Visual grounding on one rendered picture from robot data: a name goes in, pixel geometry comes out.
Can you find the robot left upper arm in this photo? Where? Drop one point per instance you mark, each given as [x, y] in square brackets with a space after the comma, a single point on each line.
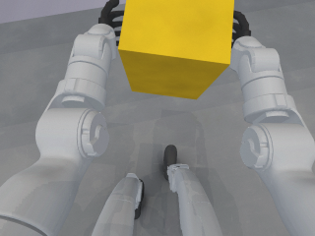
[37, 200]

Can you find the right robot shin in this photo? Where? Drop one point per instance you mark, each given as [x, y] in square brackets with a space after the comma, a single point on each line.
[174, 166]

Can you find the carton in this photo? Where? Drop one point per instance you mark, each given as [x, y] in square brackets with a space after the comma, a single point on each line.
[175, 47]

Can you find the left robot shin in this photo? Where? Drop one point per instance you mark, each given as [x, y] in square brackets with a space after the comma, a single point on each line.
[132, 175]

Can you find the robot left hand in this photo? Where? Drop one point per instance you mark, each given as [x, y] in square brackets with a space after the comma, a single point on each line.
[107, 16]

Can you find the robot right upper arm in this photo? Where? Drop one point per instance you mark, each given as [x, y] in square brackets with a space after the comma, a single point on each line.
[282, 154]

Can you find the robot shin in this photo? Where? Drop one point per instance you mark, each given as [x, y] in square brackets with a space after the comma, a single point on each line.
[174, 166]
[132, 175]

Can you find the robot right hand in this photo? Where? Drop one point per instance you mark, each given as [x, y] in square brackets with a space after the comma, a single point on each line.
[242, 29]

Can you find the left robot forearm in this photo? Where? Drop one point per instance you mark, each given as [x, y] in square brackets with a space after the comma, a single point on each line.
[87, 71]

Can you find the right robot forearm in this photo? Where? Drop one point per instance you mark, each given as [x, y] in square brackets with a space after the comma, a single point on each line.
[262, 84]

